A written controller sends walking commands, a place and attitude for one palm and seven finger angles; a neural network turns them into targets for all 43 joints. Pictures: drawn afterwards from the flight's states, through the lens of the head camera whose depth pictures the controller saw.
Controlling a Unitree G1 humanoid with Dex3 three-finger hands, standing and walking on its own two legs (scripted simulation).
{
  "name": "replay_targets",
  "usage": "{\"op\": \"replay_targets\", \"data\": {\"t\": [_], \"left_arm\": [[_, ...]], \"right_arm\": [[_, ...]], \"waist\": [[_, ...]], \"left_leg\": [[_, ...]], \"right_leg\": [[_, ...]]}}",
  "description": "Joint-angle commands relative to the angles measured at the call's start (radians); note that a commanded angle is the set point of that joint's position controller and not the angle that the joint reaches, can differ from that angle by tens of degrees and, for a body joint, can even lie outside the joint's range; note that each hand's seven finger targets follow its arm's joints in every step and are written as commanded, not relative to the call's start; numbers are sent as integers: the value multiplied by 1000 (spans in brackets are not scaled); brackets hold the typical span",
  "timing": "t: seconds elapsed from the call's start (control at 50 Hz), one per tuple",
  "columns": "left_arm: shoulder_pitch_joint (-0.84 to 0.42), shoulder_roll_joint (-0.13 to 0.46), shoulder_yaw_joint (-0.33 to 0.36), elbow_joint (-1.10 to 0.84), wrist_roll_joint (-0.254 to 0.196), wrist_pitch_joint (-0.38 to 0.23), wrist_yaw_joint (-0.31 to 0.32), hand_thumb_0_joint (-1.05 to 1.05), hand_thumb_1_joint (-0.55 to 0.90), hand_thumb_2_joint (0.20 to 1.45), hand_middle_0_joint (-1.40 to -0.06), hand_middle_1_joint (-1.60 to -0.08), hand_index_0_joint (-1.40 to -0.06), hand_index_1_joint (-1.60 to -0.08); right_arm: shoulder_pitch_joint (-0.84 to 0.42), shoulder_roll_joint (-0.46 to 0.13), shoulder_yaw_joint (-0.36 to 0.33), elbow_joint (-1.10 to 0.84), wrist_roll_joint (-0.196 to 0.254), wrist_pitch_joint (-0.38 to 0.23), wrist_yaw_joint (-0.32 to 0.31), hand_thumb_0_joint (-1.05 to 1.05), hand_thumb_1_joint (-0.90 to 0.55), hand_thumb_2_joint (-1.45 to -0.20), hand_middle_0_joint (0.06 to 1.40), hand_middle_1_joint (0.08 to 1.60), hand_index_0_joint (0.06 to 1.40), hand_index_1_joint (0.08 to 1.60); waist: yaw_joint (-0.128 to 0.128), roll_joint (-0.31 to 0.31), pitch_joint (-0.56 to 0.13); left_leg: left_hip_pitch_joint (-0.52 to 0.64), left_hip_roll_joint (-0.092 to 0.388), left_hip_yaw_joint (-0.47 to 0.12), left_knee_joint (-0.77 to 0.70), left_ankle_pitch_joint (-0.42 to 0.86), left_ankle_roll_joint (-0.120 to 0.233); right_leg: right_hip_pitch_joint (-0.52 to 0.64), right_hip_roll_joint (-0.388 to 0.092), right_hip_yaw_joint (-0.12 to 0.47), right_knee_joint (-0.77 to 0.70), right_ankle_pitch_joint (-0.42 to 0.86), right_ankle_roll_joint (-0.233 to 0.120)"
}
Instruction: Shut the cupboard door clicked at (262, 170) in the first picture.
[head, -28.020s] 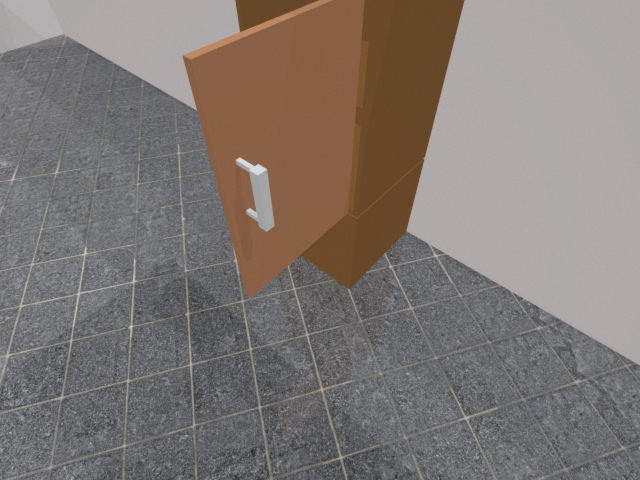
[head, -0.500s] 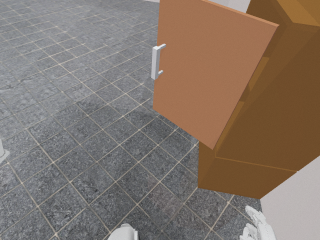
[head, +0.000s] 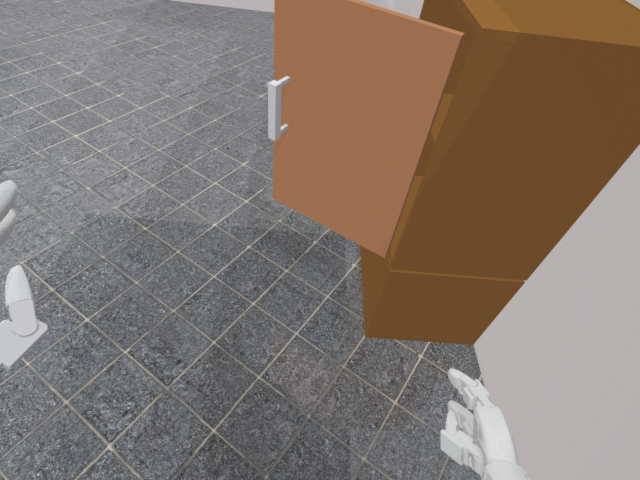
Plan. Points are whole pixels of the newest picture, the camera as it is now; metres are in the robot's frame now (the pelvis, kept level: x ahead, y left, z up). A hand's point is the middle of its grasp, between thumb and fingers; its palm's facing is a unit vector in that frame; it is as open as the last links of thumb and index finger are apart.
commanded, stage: stop stepping back and stand still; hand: left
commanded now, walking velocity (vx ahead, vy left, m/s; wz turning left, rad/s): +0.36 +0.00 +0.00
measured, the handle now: (279, 108) +0.91 +0.15 -0.01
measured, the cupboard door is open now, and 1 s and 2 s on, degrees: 59 59 59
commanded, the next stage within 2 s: let the arm hang, fingers relaxed in 0.68 s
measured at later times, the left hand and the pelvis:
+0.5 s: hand out of the picture +0.13 +0.27 +0.17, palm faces +0.41 -0.79 -0.45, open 7.4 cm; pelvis -0.08 +0.01 +0.00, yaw -1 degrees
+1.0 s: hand out of the picture +0.11 +0.19 -0.12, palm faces -0.07 -0.97 -0.23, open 7.4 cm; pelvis -0.06 +0.02 -0.01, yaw -1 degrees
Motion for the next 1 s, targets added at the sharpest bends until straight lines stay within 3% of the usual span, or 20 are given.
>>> {"op": "replay_targets", "data": {"t": [0.0,0.02,0.06,0.12,0.28,0.3,0.34,0.36,0.5,0.54,0.6,0.64,0.68,0.74,0.76,0.78,0.82,0.88,0.94,0.98], "left_arm": [[-1,168,138,-146,-3,-12,41,0,900,900,-200,-300,-200,-300],[-24,180,141,-131,0,-6,45,0,900,900,-200,-300,-200,-300],[-85,257,181,-107,-3,-10,62,0,900,900,-200,-300,-200,-300],[-106,168,97,-33,7,-17,76,0,900,900,-200,-300,-200,-300],[-241,158,34,-41,52,-50,89,0,900,900,-200,-300,-200,-300],[-214,160,47,-63,49,-57,89,0,900,900,-200,-300,-200,-300],[-165,191,105,-156,49,-81,93,0,900,900,-200,-300,-200,-300],[-129,253,151,-140,49,-92,85,0,900,900,-200,-300,-200,-300],[-22,155,120,-54,39,-55,71,0,900,900,-200,-300,-200,-300],[-31,139,106,5,41,-42,68,0,900,900,-200,-300,-200,-300],[-92,158,103,41,32,-37,71,0,900,900,-200,-300,-200,-300],[-120,127,57,53,32,-29,71,0,900,900,-200,-300,-200,-300],[-176,132,50,10,37,-36,76,0,900,900,-200,-300,-200,-300],[-236,153,54,-94,41,-58,79,0,900,900,-200,-300,-200,-300],[-153,-81,-362,680,101,62,-60,0,900,900,-200,-300,-200,-300],[-181,-113,-336,679,88,172,-88,0,900,900,-200,-300,-200,-300],[-208,-166,-357,691,84,217,-86,0,900,900,-200,-300,-200,-300],[-270,-132,-381,851,82,207,-95,0,900,900,-200,-300,-200,-300],[-257,-85,-383,1041,81,197,-100,0,900,900,-200,-300,-200,-300],[-246,-28,-388,1138,84,190,-97,0,900,900,-200,-300,-200,-300]], "right_arm": [[-33,-187,-63,-136,12,-19,-30,0,-900,-900,200,300,200,300],[-23,-180,-64,-130,9,-9,-33,0,-900,-900,200,300,200,300],[-26,-183,-59,-100,-6,8,-39,0,-900,-900,200,300,200,300],[9,-187,-58,-54,8,-8,-54,0,-900,-900,200,300,200,300],[18,-203,-69,-17,-9,-54,-85,0,-900,-900,200,300,200,300],[30,-213,-73,-25,-8,-60,-87,0,-900,-900,200,300,200,300],[20,-229,-71,-52,-6,-67,-79,0,-900,-900,200,300,200,300],[17,-205,-65,-37,-10,-68,-78,0,-900,-900,200,300,200,300],[7,-196,-53,-32,-11,-59,-58,0,-900,-900,200,300,200,300],[15,-198,-58,-35,-8,-41,-56,0,-900,-900,200,300,200,300],[27,-186,-57,-36,-12,-18,-52,0,-900,-900,200,300,200,300],[12,-180,-65,-34,4,-12,-43,0,-900,-900,200,300,200,300],[-8,-176,-52,-36,4,-11,-43,0,-900,-900,200,300,200,300],[-19,-167,-41,-31,-3,-22,-60,0,-900,-900,200,300,200,300],[-11,-298,-96,145,-7,-95,40,0,-900,-900,200,300,200,300],[60,-347,-101,131,-10,-6,41,0,-900,-900,200,300,200,300],[61,-273,-70,104,-27,35,22,0,-900,-900,200,300,200,300],[40,-279,-63,90,-43,60,12,0,-900,-900,200,300,200,300],[-9,-284,-62,115,-16,88,13,0,-900,-900,200,300,200,300],[14,-204,-46,137,-6,99,21,0,-900,-900,200,300,200,300]], "waist": [[-10,205,-67],[-16,110,-43],[-11,-152,-2],[-19,-139,-42],[-28,-42,38],[-34,45,28],[-20,322,-14],[-26,303,-23],[-19,204,17],[-23,132,17],[-30,-104,32],[-10,-217,24],[-13,-176,16],[-22,-3,-62],[-85,145,-22],[-60,234,-37],[-56,212,-55],[-20,12,-93],[23,-3,-152],[6,-30,-142]], "left_leg": [[-105,51,-93,-238,-613,-32],[-90,-21,-46,-95,-581,-58],[-26,-91,-113,372,-321,-63],[-179,-93,-140,481,-211,-58],[174,-107,-50,-14,-290,1],[217,-73,-124,-105,-349,27],[280,174,-509,-257,-366,126],[221,210,-547,-317,-451,140],[-57,92,-232,-243,-488,55],[-110,46,-181,-148,-500,30],[-116,-71,-101,172,-339,-13],[-121,-86,-126,303,-330,-29],[-86,-72,-146,226,-315,-26],[188,-99,-113,-52,-34,-17],[295,37,-276,37,437,21],[225,140,-377,-32,717,96],[176,183,-415,-70,716,151],[281,147,-383,-8,718,155],[217,37,-265,35,418,65],[67,-95,-171,78,-43,-20]], "right_leg": [[257,1,-68,-293,-38,-45],[184,-64,22,-408,-128,-92],[-117,-385,470,-670,-296,-239],[91,-326,357,-562,-48,-196],[-63,-232,199,-438,-237,-152],[-79,-187,182,-324,-188,-127],[-169,-28,2,6,-49,-50],[-159,-41,17,111,-89,-40],[202,-27,-69,-226,78,-35],[265,-53,-1,-313,68,-57],[141,-283,390,-489,-59,-186],[139,-351,470,-534,-35,-229],[163,-345,384,-468,180,-226],[133,-201,144,-299,400,-113],[-127,-167,-12,-12,469,-53],[-115,-114,17,56,73,-18],[-143,-62,83,235,-190,-7],[-113,-67,88,101,-74,-20],[140,-56,59,-232,267,-22],[232,-226,275,-327,444,-83]]}}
